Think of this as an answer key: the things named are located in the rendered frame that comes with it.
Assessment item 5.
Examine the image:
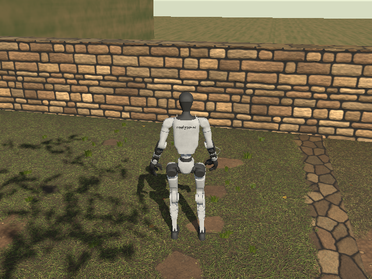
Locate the robot left foot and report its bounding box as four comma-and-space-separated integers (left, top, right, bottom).
171, 224, 180, 239

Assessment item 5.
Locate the robot left hand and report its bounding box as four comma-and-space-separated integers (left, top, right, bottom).
149, 162, 162, 176

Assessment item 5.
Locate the left robot upper arm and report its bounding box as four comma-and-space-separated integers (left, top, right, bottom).
158, 117, 174, 149

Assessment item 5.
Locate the right robot upper arm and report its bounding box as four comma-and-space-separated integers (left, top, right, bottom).
198, 117, 213, 149

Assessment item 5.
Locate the left robot forearm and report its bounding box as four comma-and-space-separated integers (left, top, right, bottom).
151, 141, 163, 164

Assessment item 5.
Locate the humanoid robot head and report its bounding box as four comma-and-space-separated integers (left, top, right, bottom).
176, 92, 196, 120

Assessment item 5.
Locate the robot right hand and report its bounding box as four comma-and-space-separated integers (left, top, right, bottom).
205, 159, 218, 171

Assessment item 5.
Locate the right robot forearm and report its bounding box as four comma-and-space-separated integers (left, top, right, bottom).
207, 140, 217, 161

